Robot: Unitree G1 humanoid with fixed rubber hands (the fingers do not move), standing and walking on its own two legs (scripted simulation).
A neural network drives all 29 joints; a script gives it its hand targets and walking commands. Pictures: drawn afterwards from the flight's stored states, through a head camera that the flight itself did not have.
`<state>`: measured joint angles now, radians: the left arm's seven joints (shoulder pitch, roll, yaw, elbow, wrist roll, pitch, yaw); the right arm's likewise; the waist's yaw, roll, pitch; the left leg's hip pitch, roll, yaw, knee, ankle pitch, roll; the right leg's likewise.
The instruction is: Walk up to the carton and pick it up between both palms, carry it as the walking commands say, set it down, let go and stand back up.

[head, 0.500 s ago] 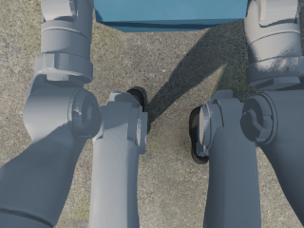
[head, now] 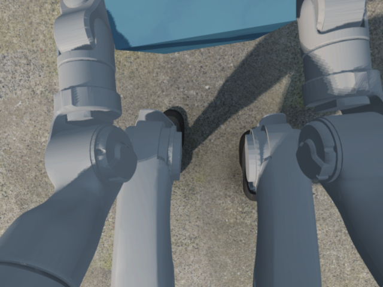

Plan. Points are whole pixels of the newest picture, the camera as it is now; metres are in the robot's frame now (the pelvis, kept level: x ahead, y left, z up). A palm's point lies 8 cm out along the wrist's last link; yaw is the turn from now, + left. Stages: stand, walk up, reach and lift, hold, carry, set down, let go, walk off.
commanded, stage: reach and lift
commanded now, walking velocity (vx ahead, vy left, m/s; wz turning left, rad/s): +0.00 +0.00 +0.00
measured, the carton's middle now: out of the picture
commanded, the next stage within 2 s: none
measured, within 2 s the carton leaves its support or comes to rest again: neither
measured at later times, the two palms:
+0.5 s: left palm out of the picture +0.53 +0.19 -0.03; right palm out of the picture +0.56 -0.09 -0.02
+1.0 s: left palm out of the picture +0.50 +0.18 +0.08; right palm out of the picture +0.52 -0.11 +0.08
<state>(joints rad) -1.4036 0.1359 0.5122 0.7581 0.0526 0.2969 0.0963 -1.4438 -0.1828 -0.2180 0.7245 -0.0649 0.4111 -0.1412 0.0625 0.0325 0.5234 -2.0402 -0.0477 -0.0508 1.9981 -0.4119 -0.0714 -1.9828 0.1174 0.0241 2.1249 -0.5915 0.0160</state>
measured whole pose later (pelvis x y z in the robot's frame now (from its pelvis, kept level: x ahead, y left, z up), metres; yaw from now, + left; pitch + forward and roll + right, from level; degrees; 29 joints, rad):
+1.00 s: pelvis +0.01 +0.00 +0.12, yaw -1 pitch +27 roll +1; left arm -1.13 0.04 0.53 0.76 0.17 0.41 0.09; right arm -1.20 -0.05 -0.38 0.87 -0.20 0.41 -0.07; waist 0.05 -0.02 0.11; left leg -1.72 -0.07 -0.08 1.62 -0.38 -0.07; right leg -1.67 0.12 0.05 1.72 -0.52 0.01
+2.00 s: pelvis +0.09 +0.02 +0.27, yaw -1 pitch +24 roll +0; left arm -0.55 -0.12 0.43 0.62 0.18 0.25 0.08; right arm -0.63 0.09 -0.31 0.74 -0.20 0.24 -0.03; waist 0.06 0.00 -0.14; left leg -1.13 -0.07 -0.07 1.06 -0.34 -0.01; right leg -1.07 0.08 0.10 1.12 -0.46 0.02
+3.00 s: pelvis +0.13 +0.02 +0.36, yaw -1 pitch +1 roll +0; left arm -0.33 -0.16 0.36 0.42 0.23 0.51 0.03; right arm -0.38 0.17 -0.28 0.51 -0.25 0.49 0.01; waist 0.06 -0.02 -0.01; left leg -0.31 -0.04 -0.09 0.48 -0.18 -0.01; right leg -0.25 0.05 0.12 0.51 -0.28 0.00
